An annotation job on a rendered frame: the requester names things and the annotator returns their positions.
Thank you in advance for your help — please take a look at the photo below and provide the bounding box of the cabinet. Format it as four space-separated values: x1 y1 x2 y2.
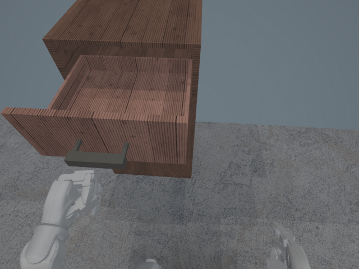
42 0 202 178

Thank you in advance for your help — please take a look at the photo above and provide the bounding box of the handle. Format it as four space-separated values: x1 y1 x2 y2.
64 139 129 170

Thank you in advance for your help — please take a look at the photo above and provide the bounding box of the left robot forearm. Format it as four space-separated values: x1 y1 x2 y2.
20 224 70 269

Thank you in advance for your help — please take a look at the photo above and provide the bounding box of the drawer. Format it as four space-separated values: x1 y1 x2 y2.
1 55 192 164

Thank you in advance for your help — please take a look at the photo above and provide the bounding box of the right robot hand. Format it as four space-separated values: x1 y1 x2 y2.
267 221 311 269

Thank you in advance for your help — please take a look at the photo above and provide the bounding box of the left robot hand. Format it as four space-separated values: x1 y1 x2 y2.
42 170 103 230

